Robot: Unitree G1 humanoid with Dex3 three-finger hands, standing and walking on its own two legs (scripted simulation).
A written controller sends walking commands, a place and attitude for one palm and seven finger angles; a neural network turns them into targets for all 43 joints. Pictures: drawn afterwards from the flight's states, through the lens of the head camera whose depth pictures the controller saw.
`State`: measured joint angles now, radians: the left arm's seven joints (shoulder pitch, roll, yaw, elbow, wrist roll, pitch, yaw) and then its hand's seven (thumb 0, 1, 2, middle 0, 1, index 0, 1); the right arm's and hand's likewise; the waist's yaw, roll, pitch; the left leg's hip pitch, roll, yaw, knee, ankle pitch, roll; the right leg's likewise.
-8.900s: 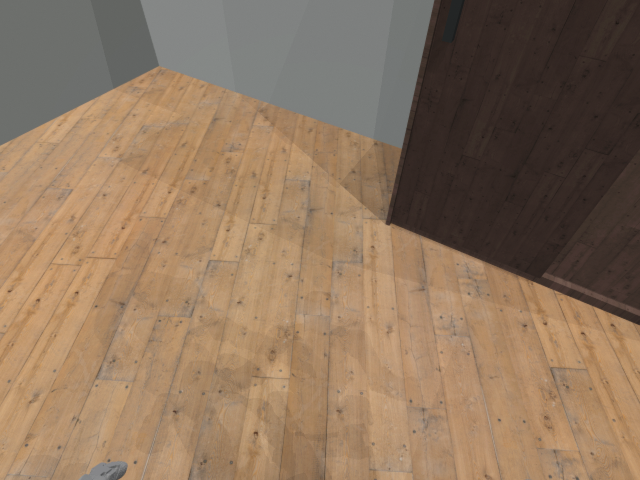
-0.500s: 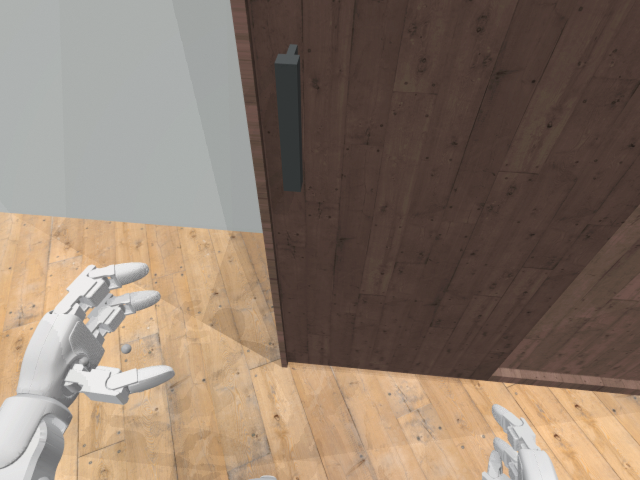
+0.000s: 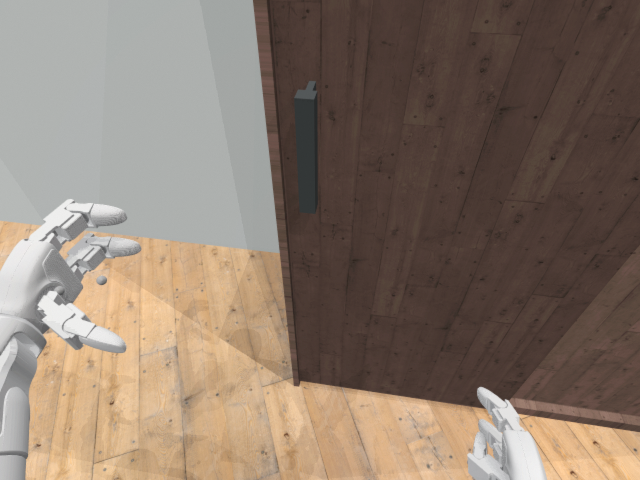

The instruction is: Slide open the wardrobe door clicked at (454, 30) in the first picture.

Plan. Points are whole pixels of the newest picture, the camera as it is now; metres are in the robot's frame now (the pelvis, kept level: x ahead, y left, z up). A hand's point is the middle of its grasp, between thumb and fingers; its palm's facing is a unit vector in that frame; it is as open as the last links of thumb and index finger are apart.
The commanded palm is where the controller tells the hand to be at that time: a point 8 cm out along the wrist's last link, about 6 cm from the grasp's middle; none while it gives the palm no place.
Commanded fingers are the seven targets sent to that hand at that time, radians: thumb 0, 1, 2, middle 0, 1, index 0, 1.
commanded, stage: raise the hand with hooked fingers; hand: left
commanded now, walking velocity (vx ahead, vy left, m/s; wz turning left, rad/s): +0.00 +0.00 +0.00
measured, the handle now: (310, 150) +0.54 +0.09 +0.16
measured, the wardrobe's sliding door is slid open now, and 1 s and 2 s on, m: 0.00 0.00 0.00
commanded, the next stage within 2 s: move the hooked fingers beside the handle in 0.62 s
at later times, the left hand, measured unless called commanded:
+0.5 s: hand (113, 254) +0.28 +0.26 +0.18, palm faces +0.03 -1.00 -0.06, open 14.0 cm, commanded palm +0.25 +0.31 +0.18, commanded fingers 0.00 -0.50 0.30 -0.30 -1.20 -0.30 -1.20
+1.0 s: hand (137, 240) +0.31 +0.25 +0.17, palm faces +0.00 -1.00 -0.04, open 14.0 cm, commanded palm +0.28 +0.29 +0.18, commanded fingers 0.00 -0.50 0.30 -0.30 -1.20 -0.30 -1.20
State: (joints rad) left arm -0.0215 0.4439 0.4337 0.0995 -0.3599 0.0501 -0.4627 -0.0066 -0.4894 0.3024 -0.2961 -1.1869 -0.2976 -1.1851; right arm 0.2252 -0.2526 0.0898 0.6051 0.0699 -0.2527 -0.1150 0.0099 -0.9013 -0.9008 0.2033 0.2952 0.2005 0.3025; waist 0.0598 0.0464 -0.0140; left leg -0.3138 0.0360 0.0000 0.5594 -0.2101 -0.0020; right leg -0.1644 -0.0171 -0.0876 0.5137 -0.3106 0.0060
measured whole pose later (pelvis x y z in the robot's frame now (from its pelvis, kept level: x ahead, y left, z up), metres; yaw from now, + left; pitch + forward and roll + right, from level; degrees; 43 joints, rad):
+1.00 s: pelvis +0.01 -0.01 +0.00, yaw +0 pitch -2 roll -1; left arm -0.20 0.43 0.41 0.21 -0.33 0.12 -0.45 -0.01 -0.51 0.30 -0.30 -1.20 -0.30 -1.20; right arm 0.22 -0.27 0.08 0.61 0.08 -0.21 -0.12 0.01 -0.90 -0.90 0.20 0.29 0.20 0.30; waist 0.05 0.05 -0.01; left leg -0.28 0.04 0.00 0.51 -0.20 -0.01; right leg -0.15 -0.02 -0.08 0.49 -0.31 0.00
